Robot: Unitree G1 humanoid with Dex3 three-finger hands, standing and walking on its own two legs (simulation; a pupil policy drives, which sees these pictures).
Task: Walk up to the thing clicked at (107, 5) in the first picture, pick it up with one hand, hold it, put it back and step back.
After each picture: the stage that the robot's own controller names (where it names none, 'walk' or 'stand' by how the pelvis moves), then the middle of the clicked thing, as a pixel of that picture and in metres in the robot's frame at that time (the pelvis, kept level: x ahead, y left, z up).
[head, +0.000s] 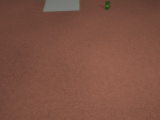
stand; (107, 5) +2.23 -0.37 -0.72
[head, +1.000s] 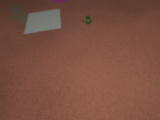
walk; (88, 19) +2.11 +0.06 -0.69
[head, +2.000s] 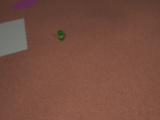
walk; (61, 35) +1.47 +0.34 -0.71
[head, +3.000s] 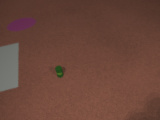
walk; (59, 71) +0.97 +0.31 -0.72
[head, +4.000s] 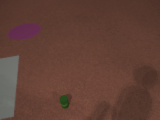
walk; (64, 102) +0.60 +0.23 -0.69
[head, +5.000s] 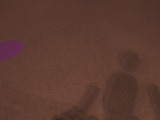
stand; out of the picture +0.35 +0.25 -0.69
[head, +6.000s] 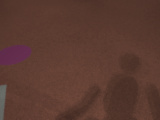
stand; out of the picture +0.32 +0.21 -0.72
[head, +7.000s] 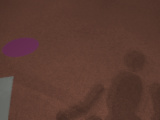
stand; out of the picture +0.34 +0.18 -0.72
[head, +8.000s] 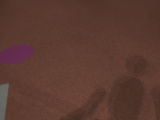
stand; out of the picture +0.34 +0.22 -0.73
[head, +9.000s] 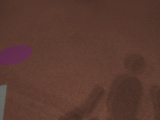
stand; out of the picture +0.32 +0.23 -0.73
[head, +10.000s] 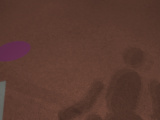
go down; out of the picture +0.33 +0.23 -0.72
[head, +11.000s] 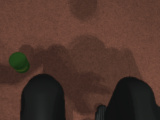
go down; (20, 63) +0.40 +0.27 -0.29
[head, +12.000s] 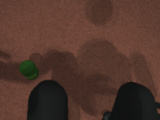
approach; (30, 70) +0.39 +0.27 -0.31
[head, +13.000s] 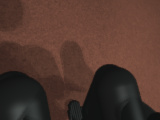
close in; out of the picture +0.37 +0.30 -0.22
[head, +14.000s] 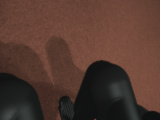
close; out of the picture +0.37 +0.31 -0.22
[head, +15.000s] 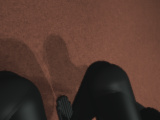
lift; out of the picture +0.36 +0.31 -0.22
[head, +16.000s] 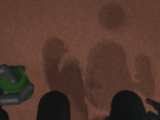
lift; (18, 85) +0.31 +0.23 -0.04
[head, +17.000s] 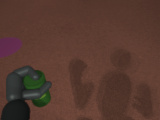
hold; (38, 89) +0.33 +0.17 +0.02
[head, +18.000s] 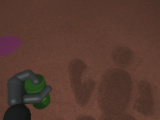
hold; (38, 92) +0.33 +0.18 +0.00
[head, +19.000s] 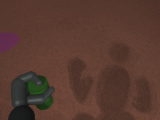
crouch; (41, 93) +0.33 +0.17 -0.02
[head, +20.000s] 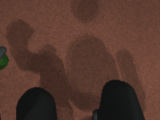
crouch; out of the picture +0.44 +0.28 -0.10
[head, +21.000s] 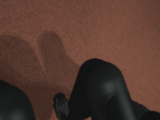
lower; out of the picture +0.40 +0.34 -0.22
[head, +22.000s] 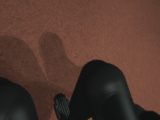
lower; out of the picture +0.39 +0.34 -0.22
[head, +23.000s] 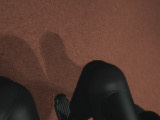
lower; out of the picture +0.39 +0.34 -0.22
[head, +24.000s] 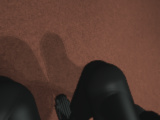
lower; out of the picture +0.38 +0.33 -0.22
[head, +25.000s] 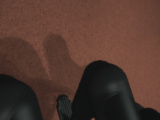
open; out of the picture +0.38 +0.31 -0.22
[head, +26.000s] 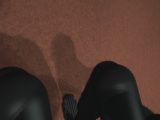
stand; out of the picture +0.38 +0.30 -0.22
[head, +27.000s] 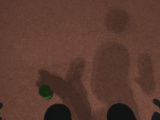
walk; (46, 92) +0.39 +0.23 -0.49
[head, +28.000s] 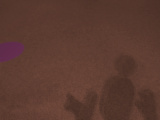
stand; out of the picture +0.34 +0.22 -0.67
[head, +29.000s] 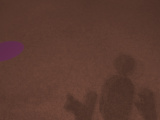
stand; out of the picture +0.35 +0.22 -0.67
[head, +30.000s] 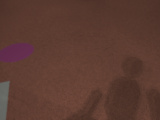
stand; out of the picture +0.36 +0.20 -0.72
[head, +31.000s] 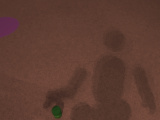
walk; (57, 112) +0.42 +0.19 -0.70
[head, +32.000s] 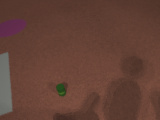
walk; (61, 90) +0.65 +0.26 -0.70
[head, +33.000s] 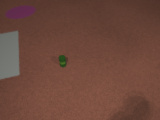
stand; (62, 61) +1.02 +0.22 -0.70
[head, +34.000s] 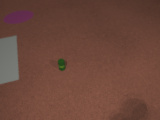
stand; (61, 64) +1.01 +0.24 -0.71
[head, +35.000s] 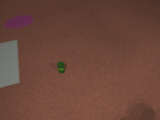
stand; (61, 67) +1.03 +0.25 -0.73
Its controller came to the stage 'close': yes
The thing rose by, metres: 0.71
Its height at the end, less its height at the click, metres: +0.00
